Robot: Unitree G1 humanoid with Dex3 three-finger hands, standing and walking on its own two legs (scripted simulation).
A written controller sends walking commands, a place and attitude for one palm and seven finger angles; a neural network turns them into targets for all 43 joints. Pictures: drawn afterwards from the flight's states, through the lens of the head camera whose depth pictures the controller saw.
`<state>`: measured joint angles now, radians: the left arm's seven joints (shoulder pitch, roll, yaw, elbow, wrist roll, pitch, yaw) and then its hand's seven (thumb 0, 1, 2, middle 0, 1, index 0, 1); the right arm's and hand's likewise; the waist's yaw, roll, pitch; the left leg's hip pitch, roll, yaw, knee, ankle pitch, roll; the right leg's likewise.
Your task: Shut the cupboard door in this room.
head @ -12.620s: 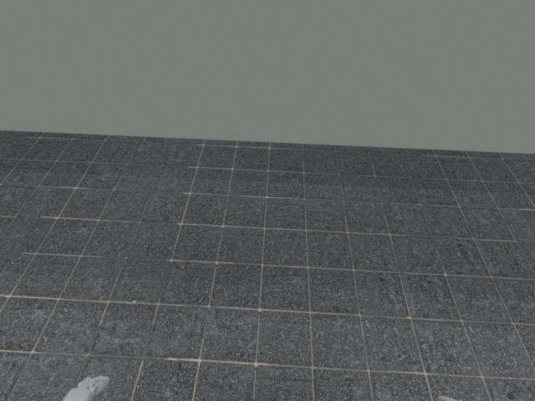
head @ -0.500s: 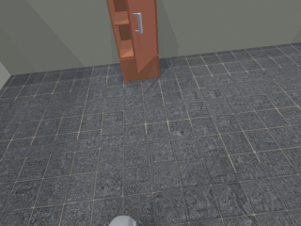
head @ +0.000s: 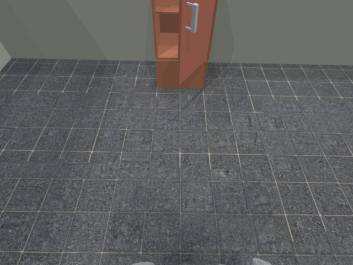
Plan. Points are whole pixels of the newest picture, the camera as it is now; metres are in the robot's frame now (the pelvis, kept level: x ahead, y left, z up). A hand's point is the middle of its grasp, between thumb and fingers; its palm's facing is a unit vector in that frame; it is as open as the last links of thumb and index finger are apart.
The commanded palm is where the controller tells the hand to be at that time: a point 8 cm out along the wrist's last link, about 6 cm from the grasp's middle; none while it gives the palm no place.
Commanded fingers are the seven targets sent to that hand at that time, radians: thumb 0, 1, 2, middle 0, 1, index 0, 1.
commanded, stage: stand and wait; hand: left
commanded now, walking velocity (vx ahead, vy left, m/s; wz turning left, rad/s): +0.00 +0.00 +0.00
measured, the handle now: (191, 17) +1.23 +0.05 -0.03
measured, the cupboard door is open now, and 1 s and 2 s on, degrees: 56 56 56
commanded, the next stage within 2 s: look at it before walking up in 0.90 s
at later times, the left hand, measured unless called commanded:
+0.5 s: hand (131, 257) +0.15 +0.13 -0.16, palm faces +0.06 -0.97 -0.23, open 7.2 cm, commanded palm none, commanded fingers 0.00 0.90 0.90 -0.20 -0.30 -0.20 -0.30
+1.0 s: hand out of the picture +0.05 +0.08 -0.16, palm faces +0.10 -0.99 -0.14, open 7.4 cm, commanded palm none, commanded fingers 0.00 0.90 0.90 -0.20 -0.30 -0.20 -0.30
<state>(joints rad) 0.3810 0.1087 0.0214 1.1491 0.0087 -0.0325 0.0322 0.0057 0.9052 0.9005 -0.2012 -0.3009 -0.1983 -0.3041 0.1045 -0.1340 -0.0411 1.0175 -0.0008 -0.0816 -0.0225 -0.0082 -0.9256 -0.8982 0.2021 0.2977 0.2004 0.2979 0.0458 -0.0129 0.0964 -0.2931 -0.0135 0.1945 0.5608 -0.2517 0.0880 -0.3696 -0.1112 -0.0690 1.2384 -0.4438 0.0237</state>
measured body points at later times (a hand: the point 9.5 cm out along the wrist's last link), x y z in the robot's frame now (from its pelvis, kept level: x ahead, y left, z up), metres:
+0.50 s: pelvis +0.10 -0.05 +0.01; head +0.11 -0.06 +0.46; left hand +0.15 +0.19 -0.14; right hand +0.06 -0.24 -0.16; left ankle +0.04 +0.06 -0.73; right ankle +0.12 -0.15 -0.73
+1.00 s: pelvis +0.09 -0.06 +0.02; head +0.10 -0.06 +0.47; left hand +0.05 +0.13 -0.15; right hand +0.09 -0.27 -0.15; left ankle +0.04 +0.06 -0.73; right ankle +0.12 -0.15 -0.73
